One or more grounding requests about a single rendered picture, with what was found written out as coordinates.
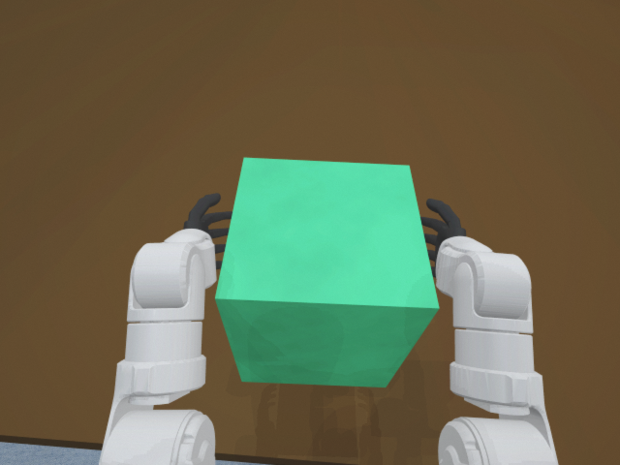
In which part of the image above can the carton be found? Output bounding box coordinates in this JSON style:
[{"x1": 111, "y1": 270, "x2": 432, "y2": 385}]
[{"x1": 215, "y1": 158, "x2": 440, "y2": 388}]

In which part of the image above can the left robot forearm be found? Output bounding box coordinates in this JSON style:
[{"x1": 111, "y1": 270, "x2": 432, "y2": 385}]
[{"x1": 99, "y1": 229, "x2": 217, "y2": 465}]

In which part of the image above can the right robot hand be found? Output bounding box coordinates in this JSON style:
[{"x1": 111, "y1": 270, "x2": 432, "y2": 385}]
[{"x1": 420, "y1": 199, "x2": 466, "y2": 278}]

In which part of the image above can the right robot forearm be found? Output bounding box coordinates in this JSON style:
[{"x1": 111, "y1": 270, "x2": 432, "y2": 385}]
[{"x1": 436, "y1": 236, "x2": 559, "y2": 465}]

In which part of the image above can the robot right upper arm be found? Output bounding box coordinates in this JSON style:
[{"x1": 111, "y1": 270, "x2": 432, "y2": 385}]
[{"x1": 438, "y1": 417, "x2": 557, "y2": 465}]

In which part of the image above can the left robot hand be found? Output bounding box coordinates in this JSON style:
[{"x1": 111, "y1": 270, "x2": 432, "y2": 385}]
[{"x1": 183, "y1": 193, "x2": 233, "y2": 269}]

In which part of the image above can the robot left upper arm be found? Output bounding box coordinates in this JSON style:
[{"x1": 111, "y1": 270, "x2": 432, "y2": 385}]
[{"x1": 101, "y1": 410, "x2": 215, "y2": 465}]

